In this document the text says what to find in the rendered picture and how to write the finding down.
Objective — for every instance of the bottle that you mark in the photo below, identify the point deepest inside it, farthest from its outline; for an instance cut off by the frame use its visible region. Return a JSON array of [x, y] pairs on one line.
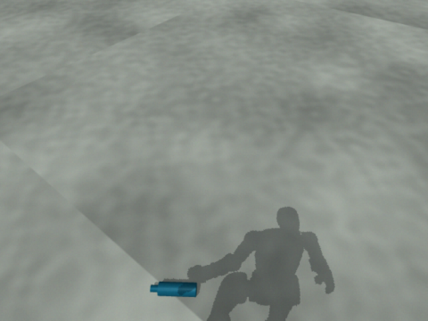
[[182, 289]]

